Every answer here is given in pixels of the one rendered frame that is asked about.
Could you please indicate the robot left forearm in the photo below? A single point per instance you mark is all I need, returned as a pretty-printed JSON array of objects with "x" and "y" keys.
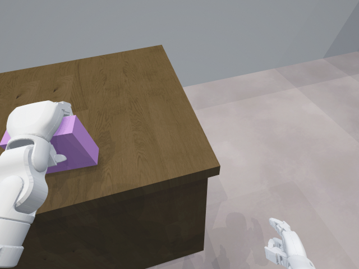
[{"x": 23, "y": 190}]

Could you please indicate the left robot hand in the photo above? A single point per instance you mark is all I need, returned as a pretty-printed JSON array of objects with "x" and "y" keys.
[{"x": 40, "y": 119}]

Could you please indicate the right robot hand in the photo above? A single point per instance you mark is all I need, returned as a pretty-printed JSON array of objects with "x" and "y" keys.
[{"x": 279, "y": 250}]

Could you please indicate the table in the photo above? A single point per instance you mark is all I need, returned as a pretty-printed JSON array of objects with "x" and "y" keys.
[{"x": 144, "y": 203}]

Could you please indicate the robot right forearm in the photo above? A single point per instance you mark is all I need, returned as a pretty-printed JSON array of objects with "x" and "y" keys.
[{"x": 299, "y": 262}]

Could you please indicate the sponge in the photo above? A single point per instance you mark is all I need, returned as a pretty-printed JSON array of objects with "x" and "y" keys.
[{"x": 71, "y": 140}]

